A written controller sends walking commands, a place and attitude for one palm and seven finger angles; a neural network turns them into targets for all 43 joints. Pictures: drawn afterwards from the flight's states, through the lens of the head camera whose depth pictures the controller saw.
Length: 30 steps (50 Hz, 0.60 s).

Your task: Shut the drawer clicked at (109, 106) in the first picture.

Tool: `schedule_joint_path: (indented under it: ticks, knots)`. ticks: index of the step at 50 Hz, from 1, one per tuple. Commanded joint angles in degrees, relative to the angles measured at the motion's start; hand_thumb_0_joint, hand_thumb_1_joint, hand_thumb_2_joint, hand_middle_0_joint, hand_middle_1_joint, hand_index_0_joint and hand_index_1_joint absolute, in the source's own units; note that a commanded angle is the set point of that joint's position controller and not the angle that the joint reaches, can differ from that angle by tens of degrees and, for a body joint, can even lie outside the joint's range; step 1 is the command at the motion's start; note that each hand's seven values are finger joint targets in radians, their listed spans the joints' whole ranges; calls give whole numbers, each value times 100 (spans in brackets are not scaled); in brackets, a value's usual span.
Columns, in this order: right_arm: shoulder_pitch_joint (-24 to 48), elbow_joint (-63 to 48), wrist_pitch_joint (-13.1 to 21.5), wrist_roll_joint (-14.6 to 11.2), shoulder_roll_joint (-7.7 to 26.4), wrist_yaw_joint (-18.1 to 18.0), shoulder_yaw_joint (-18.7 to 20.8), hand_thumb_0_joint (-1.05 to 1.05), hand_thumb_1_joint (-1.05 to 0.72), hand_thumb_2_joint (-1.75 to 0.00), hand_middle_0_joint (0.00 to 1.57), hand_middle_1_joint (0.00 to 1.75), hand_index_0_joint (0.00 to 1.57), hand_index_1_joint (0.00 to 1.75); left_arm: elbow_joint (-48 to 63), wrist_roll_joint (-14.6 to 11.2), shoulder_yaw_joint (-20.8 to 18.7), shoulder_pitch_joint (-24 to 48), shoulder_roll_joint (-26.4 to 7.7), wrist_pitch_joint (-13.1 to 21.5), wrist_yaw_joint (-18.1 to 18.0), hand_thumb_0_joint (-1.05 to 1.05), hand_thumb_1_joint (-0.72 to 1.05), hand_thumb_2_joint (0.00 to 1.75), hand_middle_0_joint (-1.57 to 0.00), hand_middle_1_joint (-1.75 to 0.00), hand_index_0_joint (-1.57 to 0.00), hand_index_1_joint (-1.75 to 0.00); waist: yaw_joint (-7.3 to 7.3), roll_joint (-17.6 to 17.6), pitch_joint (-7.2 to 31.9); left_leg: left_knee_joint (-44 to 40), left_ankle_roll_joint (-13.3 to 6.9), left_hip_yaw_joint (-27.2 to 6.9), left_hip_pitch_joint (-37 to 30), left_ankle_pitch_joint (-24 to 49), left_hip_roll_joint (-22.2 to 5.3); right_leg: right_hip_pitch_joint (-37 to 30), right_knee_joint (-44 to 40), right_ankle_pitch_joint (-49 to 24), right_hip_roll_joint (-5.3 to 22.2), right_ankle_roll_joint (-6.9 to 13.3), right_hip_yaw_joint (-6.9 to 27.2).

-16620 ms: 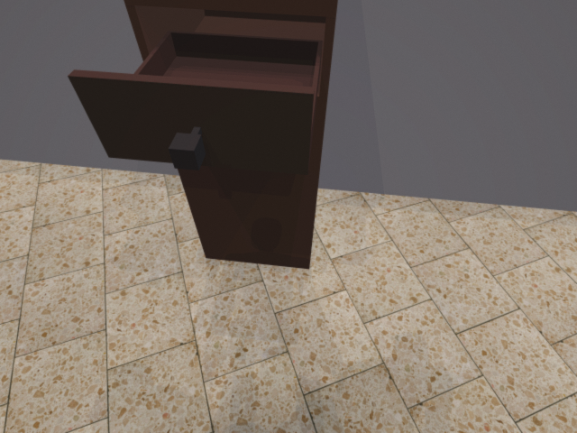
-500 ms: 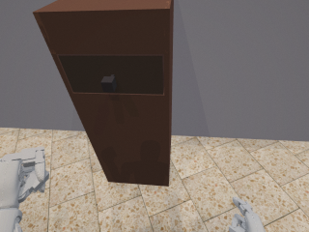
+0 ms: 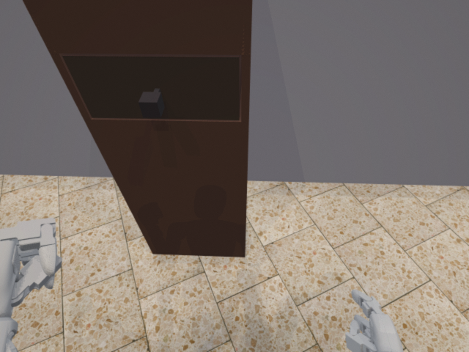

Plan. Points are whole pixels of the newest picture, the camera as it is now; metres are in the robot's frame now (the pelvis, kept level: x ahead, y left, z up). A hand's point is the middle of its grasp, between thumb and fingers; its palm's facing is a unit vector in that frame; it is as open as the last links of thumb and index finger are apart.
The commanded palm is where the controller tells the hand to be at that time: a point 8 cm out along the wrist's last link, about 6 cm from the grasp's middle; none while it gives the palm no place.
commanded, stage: step back with the hand held close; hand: left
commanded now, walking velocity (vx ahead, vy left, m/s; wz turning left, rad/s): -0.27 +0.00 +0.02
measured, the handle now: (154, 99) +0.61 +0.23 +0.10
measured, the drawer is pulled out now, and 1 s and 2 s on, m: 0.00 0.00 0.00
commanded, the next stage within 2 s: stop stepping back and stand still in 1.16 s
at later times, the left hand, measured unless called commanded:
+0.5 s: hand (12, 328) +0.12 +0.25 +0.15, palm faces +0.37 -0.82 -0.43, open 3.3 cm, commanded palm +0.06 +0.30 +0.17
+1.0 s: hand out of the picture +0.05 +0.21 +0.16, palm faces +0.18 -0.84 -0.52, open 3.3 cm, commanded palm -0.02 +0.27 +0.17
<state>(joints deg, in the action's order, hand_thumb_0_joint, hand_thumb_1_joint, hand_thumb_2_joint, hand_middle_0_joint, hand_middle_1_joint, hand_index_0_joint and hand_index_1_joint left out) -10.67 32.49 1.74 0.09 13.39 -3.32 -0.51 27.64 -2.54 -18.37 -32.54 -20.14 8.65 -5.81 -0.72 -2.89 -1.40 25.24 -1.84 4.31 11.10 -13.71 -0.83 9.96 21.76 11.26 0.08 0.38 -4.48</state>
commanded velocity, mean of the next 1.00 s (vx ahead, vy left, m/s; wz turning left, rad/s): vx -0.33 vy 0.00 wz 0.01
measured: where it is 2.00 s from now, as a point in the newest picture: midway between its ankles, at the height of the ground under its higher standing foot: outside the picture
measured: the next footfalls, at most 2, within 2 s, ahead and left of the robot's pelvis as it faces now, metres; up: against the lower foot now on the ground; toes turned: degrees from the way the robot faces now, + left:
right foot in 0.84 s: -0.19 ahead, -0.11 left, +0.00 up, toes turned -1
left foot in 1.18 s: -0.07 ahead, +0.10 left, +0.00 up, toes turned -2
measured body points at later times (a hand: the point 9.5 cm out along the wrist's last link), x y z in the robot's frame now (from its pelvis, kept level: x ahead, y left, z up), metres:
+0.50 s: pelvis -0.07 +0.01 -0.02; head -0.05 +0.02 +0.43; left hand +0.09 +0.29 +0.17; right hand +0.12 -0.21 -0.09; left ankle +0.00 +0.09 -0.74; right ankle +0.00 -0.11 -0.74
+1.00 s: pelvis -0.16 +0.00 -0.01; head -0.11 +0.01 +0.43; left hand +0.03 +0.25 +0.19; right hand +0.03 -0.23 -0.09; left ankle +0.00 +0.09 -0.74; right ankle -0.23 -0.11 -0.74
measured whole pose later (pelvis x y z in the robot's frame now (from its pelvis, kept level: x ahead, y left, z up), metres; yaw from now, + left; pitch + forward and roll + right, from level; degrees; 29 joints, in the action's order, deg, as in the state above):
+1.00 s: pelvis -0.16 +0.00 -0.01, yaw -2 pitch +2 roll -3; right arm -6.0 32.9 5.0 -0.1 10.3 -2.6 -0.9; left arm 38.2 -3.6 -21.8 -35.2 -28.0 15.8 -4.9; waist 0.0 -1.1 -4.2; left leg 22.8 -1.9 2.3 28.0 3.1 -3.6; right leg 9.0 26.7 19.7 -4.9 0.9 -0.3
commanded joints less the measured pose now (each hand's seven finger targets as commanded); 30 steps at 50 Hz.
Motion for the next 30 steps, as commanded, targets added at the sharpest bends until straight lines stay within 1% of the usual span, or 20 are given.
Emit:
schedule_joint_path:
  ticks: [1,3,4,9,11,13,15,16,17,19,21,22,23,24,25,26,27,28,29,30]
  knots:
    - [609,-1053,169,-28,576,-80,293,0,-90,-90,20,30,20,30,1535,-56,-825,-404,-1090,394,-137,0,90,90,-140,-160,-140,-160,-53,46,1201,-159,-84,-657,-162,2210,-385,-358,225,-1829,423,-27,485]
    - [591,-1120,128,-49,558,-101,322,0,-90,-90,20,30,20,30,1722,-71,-939,-482,-1186,420,-164,0,90,90,-140,-160,-140,-160,-44,167,1291,-105,-81,-689,-54,2339,-415,-385,387,-2045,412,-32,488]
    - [626,-1143,117,-38,579,-128,320,0,-90,-90,20,30,20,30,1833,-70,-1025,-479,-1296,429,-181,0,90,90,-140,-160,-140,-160,-65,47,1349,-140,-71,-759,9,2416,-417,-432,481,-2025,380,-34,462]
    - [579,-1153,161,-21,627,-170,348,0,-90,-90,20,30,20,30,1759,-42,-956,-475,-1139,477,-184,0,90,90,-140,-160,-140,-160,-71,-389,924,-546,-160,-985,681,1760,-658,-320,897,-1050,162,-87,400]
    - [525,-1133,235,-19,651,-168,354,0,-90,-90,20,30,20,30,1688,-6,-935,-387,-1078,511,-186,0,90,90,-140,-160,-140,-160,-59,-489,734,-783,-253,-1046,1143,1069,-826,-402,1206,-547,114,-101,406]
    - [491,-1127,298,-27,670,-159,350,0,-90,-90,20,30,20,30,1592,28,-907,-311,-1009,529,-197,0,90,90,-140,-160,-140,-160,-35,-413,538,-950,-349,-1115,1714,103,-907,-586,1339,-393,109,-96,474]
    - [542,-1138,350,-42,676,-174,347,0,-90,-90,20,30,20,30,1537,90,-908,-127,-992,565,-200,0,90,90,-140,-160,-140,-160,-1,-206,290,-1039,-407,-1141,2353,-1033,-871,-807,1315,-421,125,-116,598]
    - [466,-1136,370,-59,693,-161,359,0,-90,-90,20,30,20,30,1481,104,-922,-176,-976,593,-215,0,90,90,-140,-160,-140,-160,22,-135,265,-950,-413,-1141,2470,-1341,-805,-791,1213,-452,163,-93,693]
    - [441,-1136,386,-65,664,-148,349,0,-90,-90,20,30,20,30,1474,104,-872,-124,-955,598,-212,0,90,90,-140,-160,-140,-160,41,193,217,-775,-373,-1080,2411,-1495,-680,-596,981,-340,250,-63,819]
    - [407,-1122,406,-24,663,-138,380,0,-90,-90,20,30,20,30,1669,126,-891,45,-1063,640,-224,0,90,90,-140,-160,-140,-160,86,602,249,-95,-247,-880,1893,-1525,-320,169,153,401,571,95,1336]
    - [301,-996,437,-35,548,-108,365,0,-90,-90,20,30,20,30,1733,82,-782,51,-1036,677,-284,0,90,90,-140,-160,-140,-160,120,1057,398,1127,-26,-596,840,-1021,28,1360,-605,1209,1173,443,1754]
    - [291,-946,447,-14,515,-98,341,0,-90,-90,20,30,20,30,1820,72,-724,104,-1019,692,-320,0,90,90,-140,-160,-140,-160,135,1129,442,1528,35,-581,461,-880,63,1800,-730,1395,1395,573,1750]
    - [328,-916,460,8,464,-107,306,0,-90,-90,20,30,20,30,1911,82,-740,156,-1070,704,-359,0,90,90,-140,-160,-140,-160,131,1178,499,1601,41,-573,250,-783,68,1976,-721,1375,1444,583,1625]
    - [358,-911,468,28,473,-121,293,0,-90,-90,20,30,20,30,2054,82,-791,178,-1118,722,-389,0,90,90,-140,-160,-140,-160,135,958,604,1251,30,-610,233,-661,52,1812,-533,1092,1341,540,1458]
    - [370,-903,470,25,483,-150,281,0,-90,-90,20,30,20,30,2027,77,-887,44,-1182,726,-419,0,90,90,-140,-160,-140,-160,139,688,621,775,10,-666,299,-509,0,1658,-253,942,1107,400,1214]
    - [373,-924,472,16,566,-174,288,0,-90,-90,20,30,20,30,2105,60,-885,-24,-1144,751,-426,0,90,90,-140,-160,-140,-160,133,145,611,255,-42,-968,465,-561,-163,1518,153,908,772,239,941]
    - [448,-980,509,21,641,-201,293,0,-90,-90,20,30,20,30,2237,60,-936,-73,-1166,801,-422,0,90,90,-140,-160,-140,-160,100,-526,573,-545,-165,-1497,987,-875,-555,1113,780,944,314,24,662]
    - [510,-1016,573,38,695,-227,308,0,-90,-90,20,30,20,30,2284,117,-1081,-135,-1202,864,-418,0,90,90,-140,-160,-140,-160,67,-1268,702,-1455,-429,-2215,2013,-1861,-1180,93,1933,829,-107,-143,458]
    - [543,-1034,624,66,653,-230,321,0,-90,-90,20,30,20,30,2238,221,-1107,-94,-1208,889,-393,0,90,90,-140,-160,-140,-160,52,-1661,613,-2137,-604,-2800,2806,-2905,-1555,-388,3022,995,-348,-192,480]
    - [507,-989,647,76,601,-216,343,0,-90,-90,20,30,20,30,2081,267,-1222,-84,-1258,888,-404,0,90,90,-140,-160,-140,-160,62,-1392,513,-2324,-792,-2879,3212,-3237,-1793,-540,3804,1077,-374,-189,647]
